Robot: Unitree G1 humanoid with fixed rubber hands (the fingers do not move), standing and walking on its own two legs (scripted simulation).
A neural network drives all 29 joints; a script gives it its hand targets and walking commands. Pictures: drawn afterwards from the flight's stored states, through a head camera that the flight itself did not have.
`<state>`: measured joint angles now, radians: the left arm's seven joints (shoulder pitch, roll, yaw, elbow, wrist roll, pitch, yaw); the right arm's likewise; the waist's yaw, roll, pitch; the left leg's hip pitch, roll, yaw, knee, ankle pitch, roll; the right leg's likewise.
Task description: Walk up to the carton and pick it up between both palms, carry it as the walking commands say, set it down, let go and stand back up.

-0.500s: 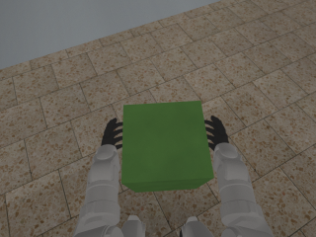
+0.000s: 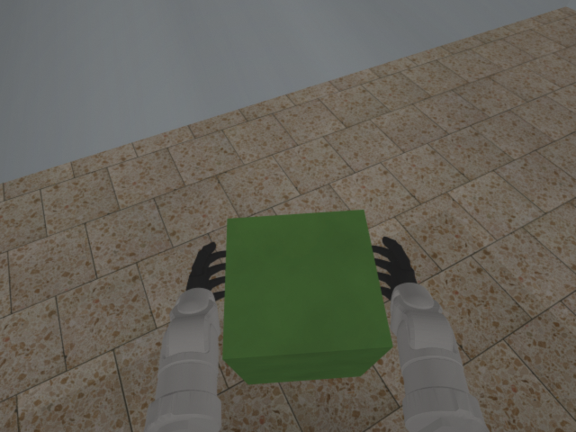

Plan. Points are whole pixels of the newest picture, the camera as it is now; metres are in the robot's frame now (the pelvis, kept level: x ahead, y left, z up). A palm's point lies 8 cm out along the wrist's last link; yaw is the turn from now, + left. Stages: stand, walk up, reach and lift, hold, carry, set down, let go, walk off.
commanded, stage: reach and lift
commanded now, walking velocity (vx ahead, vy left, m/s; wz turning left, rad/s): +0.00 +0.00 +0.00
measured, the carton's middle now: (300, 305) +0.34 +0.00 -0.08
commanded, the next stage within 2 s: hold in 1.64 s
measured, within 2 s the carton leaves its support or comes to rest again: neither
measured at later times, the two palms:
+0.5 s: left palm (191, 287) +0.31 +0.14 +0.05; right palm (420, 279) +0.31 -0.15 +0.06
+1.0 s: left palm (185, 288) +0.31 +0.14 +0.07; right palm (424, 278) +0.30 -0.15 +0.08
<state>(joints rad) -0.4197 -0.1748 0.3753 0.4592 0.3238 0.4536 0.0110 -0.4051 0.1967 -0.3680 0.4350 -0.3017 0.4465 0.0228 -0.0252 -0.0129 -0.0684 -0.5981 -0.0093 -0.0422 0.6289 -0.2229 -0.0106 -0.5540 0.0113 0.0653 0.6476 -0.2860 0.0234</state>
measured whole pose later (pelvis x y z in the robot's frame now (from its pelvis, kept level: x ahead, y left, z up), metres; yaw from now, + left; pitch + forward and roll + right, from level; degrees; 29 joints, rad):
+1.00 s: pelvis +0.01 +0.00 +0.02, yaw +0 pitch -7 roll +0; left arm -0.34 -0.16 0.27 0.31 0.32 0.75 0.01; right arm -0.35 0.18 -0.28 0.31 -0.30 0.74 0.03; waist -0.01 -0.01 0.03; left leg -0.10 0.00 -0.04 0.39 -0.16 -0.01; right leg -0.05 0.00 0.07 0.39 -0.22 0.02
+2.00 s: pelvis +0.00 +0.00 +0.02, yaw +0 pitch -8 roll +0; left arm -0.27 -0.15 0.20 0.23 0.29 0.79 0.02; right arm -0.27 0.16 -0.20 0.24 -0.27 0.76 0.02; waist 0.00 -0.01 0.03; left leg -0.09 0.00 -0.04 0.39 -0.16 -0.01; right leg -0.05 0.01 0.07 0.40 -0.21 0.02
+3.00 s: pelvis -0.19 +0.02 +0.01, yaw -7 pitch +3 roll +3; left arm -0.19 -0.14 0.11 -0.29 0.13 1.24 0.10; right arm -0.19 0.14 -0.10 -0.31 -0.10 1.25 -0.10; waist -0.02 0.00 -0.09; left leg -0.58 0.01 0.05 1.11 -0.42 -0.05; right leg -0.42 -0.04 -0.05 0.56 -0.19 -0.04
